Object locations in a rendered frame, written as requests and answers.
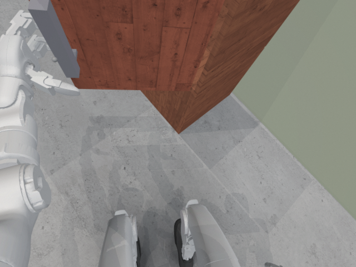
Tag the handle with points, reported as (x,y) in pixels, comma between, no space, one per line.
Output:
(48,23)

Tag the right robot shin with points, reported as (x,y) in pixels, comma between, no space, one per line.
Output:
(188,247)

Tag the right robot thigh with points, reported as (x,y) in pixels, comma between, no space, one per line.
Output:
(211,246)

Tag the cupboard door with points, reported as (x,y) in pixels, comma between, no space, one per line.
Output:
(154,45)

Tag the robot left hand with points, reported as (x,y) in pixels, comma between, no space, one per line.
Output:
(16,55)

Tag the robot left forearm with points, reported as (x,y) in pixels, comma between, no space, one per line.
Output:
(18,128)

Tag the left robot upper arm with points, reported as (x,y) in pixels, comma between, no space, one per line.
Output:
(24,192)

